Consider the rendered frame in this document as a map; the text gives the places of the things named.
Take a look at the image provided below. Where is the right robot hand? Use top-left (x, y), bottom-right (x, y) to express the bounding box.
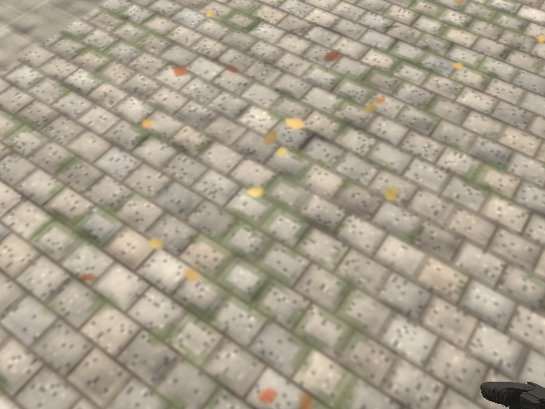
top-left (480, 382), bottom-right (545, 409)

